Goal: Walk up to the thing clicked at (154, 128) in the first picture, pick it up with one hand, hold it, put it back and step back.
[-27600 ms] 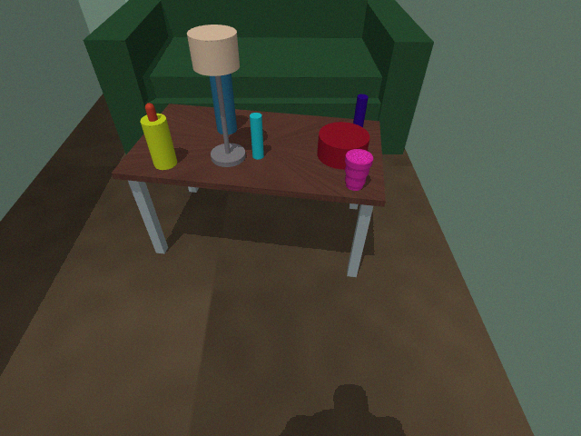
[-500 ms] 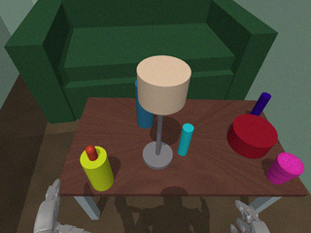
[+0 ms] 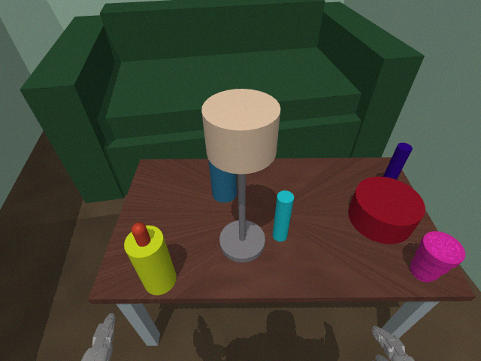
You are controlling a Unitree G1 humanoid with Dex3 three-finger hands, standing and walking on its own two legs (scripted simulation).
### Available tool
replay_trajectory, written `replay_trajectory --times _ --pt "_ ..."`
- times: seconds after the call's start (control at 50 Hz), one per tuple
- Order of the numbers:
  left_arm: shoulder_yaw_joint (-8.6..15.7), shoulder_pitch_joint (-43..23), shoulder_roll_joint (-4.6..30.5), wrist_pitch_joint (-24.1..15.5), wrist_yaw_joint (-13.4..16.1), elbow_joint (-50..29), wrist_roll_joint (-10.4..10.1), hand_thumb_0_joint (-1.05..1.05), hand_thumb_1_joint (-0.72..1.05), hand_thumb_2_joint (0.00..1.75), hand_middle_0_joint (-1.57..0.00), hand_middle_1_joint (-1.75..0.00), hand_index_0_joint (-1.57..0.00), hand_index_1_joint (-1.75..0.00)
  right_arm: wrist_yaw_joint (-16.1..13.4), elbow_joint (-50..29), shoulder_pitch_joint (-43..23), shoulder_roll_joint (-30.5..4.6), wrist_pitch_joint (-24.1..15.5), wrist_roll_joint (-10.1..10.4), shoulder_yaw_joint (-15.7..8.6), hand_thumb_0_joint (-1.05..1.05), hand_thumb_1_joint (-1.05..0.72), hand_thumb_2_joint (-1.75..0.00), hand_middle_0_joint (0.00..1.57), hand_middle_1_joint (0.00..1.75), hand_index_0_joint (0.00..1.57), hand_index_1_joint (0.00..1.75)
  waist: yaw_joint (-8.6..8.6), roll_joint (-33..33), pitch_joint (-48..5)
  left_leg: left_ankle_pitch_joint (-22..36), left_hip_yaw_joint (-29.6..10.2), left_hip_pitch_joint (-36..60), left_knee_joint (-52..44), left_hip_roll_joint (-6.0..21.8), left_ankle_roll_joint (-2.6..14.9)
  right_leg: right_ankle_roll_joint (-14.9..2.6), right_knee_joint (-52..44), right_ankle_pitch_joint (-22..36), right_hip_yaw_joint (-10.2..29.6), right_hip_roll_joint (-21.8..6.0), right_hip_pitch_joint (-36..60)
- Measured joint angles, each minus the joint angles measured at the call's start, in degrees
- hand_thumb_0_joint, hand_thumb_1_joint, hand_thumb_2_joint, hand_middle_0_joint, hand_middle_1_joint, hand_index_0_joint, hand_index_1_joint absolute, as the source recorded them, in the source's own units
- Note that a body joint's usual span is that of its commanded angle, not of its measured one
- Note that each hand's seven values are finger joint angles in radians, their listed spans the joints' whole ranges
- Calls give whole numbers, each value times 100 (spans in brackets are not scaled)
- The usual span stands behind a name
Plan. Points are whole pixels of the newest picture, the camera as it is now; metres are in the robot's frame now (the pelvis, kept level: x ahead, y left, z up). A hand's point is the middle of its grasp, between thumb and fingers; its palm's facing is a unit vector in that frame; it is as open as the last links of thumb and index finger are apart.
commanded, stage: home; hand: left
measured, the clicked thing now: (150, 255) +0.42 +0.23 -0.13
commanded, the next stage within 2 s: stand in 1.68 s
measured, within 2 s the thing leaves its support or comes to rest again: neither
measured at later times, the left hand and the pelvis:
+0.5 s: hand out of the picture +0.18 +0.20 -0.06, palm faces +0.12 -0.95 -0.27, open 17.3 cm; pelvis +0.01 +0.01 +0.00, yaw +0 degrees
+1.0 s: hand out of the picture +0.18 +0.19 -0.06, palm faces +0.13 -0.95 -0.27, open 17.5 cm; pelvis +0.01 +0.01 +0.00, yaw +0 degrees
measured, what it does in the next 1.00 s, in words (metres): stands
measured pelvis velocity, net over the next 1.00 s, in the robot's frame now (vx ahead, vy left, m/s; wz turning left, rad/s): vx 0.01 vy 0.01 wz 0.01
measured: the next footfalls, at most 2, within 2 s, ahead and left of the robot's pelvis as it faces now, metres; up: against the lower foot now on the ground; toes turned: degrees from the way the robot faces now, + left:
none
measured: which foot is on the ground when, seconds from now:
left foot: down 0.00-1.00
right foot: down 0.00-1.00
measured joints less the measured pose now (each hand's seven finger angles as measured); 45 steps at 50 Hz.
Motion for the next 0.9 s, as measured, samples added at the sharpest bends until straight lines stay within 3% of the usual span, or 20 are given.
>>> replay_trajectory --times 0.32,0.9 --pt "54 29 31 282 18 -240 28 -1 -52 7 -6 -6 -6 -6 -39 119 -80 44 -341 -51 12 1 -90 -91 20 30 21 30 33 -25 46 -80 3 -33 66 -23 52 59 -47 -25 2 -23 26" --pt "94 38 -4 562 -24 -363 50 -1 -54 6 -6 -6 -5 -6 -83 156 -40 92 -452 -101 36 1 -90 -91 20 30 21 30 42 -37 3 -154 -9 -21 106 -39 83 93 -80 -69 -12 -39 81"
